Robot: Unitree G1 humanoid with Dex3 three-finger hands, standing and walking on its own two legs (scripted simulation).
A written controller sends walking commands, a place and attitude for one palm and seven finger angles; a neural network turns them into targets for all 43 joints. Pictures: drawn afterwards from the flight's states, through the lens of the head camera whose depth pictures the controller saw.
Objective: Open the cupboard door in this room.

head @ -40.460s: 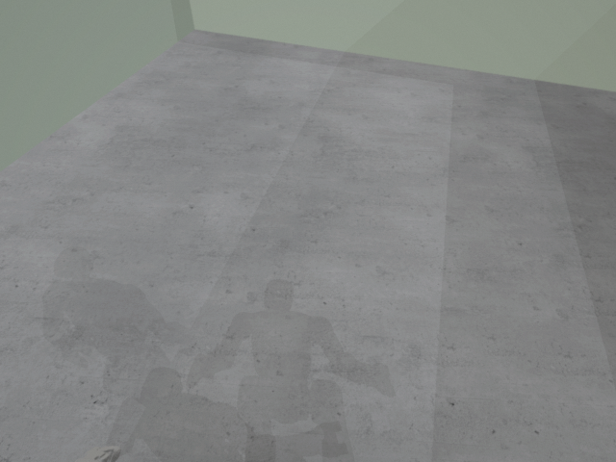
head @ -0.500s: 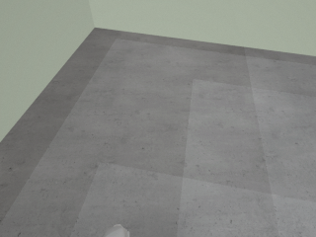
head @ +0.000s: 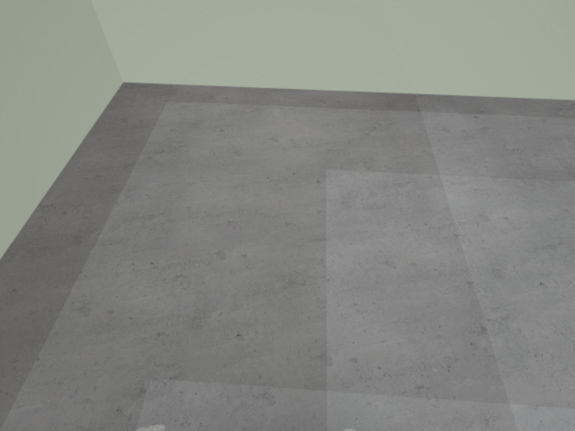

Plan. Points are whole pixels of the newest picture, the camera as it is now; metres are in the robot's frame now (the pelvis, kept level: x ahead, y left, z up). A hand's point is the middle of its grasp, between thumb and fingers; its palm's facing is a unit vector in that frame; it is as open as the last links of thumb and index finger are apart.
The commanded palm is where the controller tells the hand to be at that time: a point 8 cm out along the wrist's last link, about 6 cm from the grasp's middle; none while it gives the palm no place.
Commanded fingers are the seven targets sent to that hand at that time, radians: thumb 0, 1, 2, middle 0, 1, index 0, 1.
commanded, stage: walk to a spot facing it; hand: left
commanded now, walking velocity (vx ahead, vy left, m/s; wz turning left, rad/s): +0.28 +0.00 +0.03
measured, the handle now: out of the picture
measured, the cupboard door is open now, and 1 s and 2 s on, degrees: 43 43 43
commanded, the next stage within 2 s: turn to face it in 0.04 s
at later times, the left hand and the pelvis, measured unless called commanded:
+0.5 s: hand (183, 389) +0.21 +0.19 -0.17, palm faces +0.20 -0.96 -0.18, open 7.4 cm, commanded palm none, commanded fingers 0.00 0.90 0.90 -0.20 -0.30 -0.20 -0.30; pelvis +0.18 -0.01 +0.00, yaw +9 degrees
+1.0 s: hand (194, 402) +0.20 +0.17 -0.18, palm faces +0.48 -0.85 -0.23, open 7.4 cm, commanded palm none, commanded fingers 0.00 0.90 0.90 -0.20 -0.30 -0.20 -0.30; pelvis +0.25 -0.04 +0.00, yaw +29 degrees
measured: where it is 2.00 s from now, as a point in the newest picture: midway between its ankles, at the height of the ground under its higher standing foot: (312, 394)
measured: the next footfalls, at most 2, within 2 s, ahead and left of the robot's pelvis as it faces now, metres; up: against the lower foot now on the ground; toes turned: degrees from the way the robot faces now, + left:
left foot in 0.32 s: +0.26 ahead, +0.11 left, +0.00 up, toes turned +12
right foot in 0.66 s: +0.30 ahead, -0.16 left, +0.00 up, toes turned +13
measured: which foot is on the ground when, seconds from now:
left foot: down 0.00-0.00, up 0.02-0.30, down 0.32-0.66, up 0.68-0.96, down 0.98-1.00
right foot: down 0.00-0.34, up 0.36-0.64, down 0.66-0.98, up 1.00-1.00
